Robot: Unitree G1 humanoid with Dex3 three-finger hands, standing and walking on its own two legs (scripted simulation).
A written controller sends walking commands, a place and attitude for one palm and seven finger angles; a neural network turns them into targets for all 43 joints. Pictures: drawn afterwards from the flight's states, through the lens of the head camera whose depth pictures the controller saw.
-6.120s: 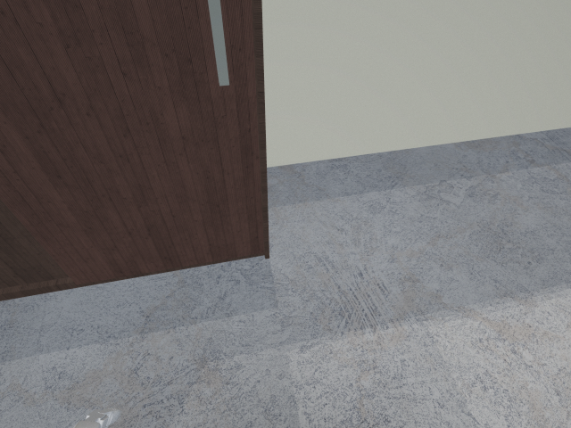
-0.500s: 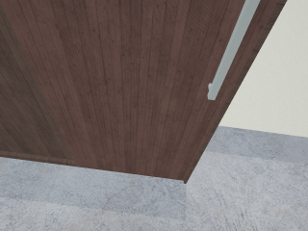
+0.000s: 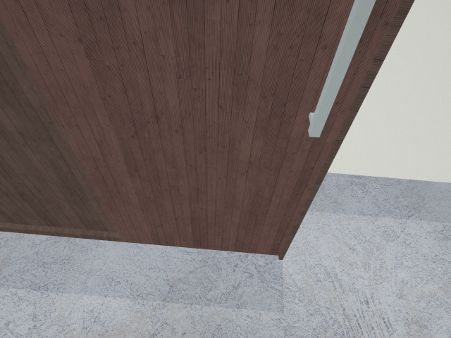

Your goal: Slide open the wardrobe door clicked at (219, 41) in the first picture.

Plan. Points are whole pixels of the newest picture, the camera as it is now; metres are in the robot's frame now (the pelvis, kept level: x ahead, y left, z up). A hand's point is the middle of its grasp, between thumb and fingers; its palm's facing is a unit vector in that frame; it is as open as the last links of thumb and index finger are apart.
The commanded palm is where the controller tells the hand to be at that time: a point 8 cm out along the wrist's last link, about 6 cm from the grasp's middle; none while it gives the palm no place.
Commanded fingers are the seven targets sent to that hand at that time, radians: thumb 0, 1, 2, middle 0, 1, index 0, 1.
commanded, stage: look again from close up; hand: right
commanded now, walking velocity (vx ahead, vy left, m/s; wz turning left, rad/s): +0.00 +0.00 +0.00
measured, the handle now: (334, 66) +0.55 -0.17 +0.22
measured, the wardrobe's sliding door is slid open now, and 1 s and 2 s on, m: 0.00 0.00 0.00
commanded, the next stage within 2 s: shuffle to correct the standing spot in 0.08 s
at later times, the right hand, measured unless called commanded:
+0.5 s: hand out of the picture +0.01 -0.18 -0.19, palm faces +0.06 +0.98 -0.17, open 7.4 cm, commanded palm none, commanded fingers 0.00 -0.90 -0.90 0.20 0.30 0.20 0.30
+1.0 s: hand out of the picture +0.12 -0.20 -0.18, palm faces +0.06 +0.97 -0.22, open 7.3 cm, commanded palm none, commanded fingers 0.00 -0.90 -0.90 0.20 0.30 0.20 0.30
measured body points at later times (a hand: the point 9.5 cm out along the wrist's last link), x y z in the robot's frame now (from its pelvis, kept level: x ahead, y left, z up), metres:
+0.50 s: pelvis +0.04 -0.01 -0.01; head +0.05 -0.01 +0.44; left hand -0.01 +0.19 -0.17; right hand +0.01 -0.24 -0.17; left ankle +0.02 +0.10 -0.74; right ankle -0.02 -0.15 -0.74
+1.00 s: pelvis +0.11 -0.02 -0.01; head +0.15 -0.01 +0.44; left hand +0.15 +0.21 -0.17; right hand +0.12 -0.25 -0.17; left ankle +0.10 +0.09 -0.74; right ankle +0.07 -0.14 -0.74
